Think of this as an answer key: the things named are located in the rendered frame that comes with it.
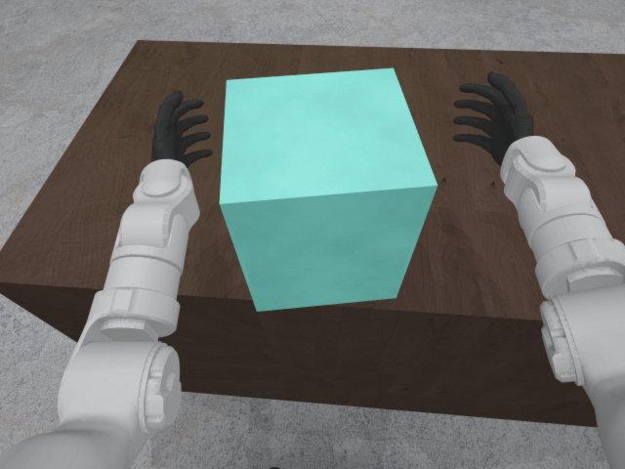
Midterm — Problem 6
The pedestal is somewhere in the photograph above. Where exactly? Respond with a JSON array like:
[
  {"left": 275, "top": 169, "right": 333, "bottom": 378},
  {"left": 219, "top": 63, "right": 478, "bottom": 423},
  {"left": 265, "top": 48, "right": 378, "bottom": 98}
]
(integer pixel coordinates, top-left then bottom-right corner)
[{"left": 0, "top": 40, "right": 625, "bottom": 427}]

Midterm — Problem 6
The right robot upper arm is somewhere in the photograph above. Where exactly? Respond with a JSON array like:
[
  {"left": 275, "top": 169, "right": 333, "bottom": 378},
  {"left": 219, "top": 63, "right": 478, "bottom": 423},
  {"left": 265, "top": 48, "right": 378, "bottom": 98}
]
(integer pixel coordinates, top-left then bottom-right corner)
[{"left": 540, "top": 283, "right": 625, "bottom": 469}]

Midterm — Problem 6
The robot left hand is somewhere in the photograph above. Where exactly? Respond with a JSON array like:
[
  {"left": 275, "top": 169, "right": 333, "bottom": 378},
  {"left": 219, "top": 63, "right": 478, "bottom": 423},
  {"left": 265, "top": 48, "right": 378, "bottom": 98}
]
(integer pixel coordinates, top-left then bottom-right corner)
[{"left": 151, "top": 90, "right": 213, "bottom": 169}]

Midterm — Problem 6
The left robot upper arm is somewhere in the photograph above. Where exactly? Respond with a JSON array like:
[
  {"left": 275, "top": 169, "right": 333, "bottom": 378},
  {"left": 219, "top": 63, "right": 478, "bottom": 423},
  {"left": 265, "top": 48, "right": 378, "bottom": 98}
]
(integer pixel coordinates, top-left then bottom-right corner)
[{"left": 0, "top": 341, "right": 182, "bottom": 469}]

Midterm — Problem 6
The right robot forearm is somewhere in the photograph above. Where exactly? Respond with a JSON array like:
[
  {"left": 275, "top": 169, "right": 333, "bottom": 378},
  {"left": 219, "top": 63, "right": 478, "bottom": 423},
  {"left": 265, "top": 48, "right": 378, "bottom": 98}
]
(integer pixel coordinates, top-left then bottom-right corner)
[{"left": 500, "top": 136, "right": 625, "bottom": 300}]

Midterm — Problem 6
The robot right hand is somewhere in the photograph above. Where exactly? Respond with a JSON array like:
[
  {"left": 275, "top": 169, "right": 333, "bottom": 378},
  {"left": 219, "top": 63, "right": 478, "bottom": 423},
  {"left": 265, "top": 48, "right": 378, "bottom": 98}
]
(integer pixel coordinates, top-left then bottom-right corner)
[{"left": 453, "top": 71, "right": 534, "bottom": 166}]

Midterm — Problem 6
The left robot forearm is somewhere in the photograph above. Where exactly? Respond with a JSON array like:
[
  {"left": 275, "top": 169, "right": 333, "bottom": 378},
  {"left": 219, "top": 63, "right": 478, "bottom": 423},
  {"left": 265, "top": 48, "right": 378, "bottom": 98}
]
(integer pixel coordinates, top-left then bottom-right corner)
[{"left": 58, "top": 159, "right": 200, "bottom": 420}]

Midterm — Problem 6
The carton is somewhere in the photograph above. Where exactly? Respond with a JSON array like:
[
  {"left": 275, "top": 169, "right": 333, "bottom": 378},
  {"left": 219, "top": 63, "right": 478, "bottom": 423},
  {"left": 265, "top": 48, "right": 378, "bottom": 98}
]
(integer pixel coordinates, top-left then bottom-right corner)
[{"left": 220, "top": 68, "right": 438, "bottom": 312}]

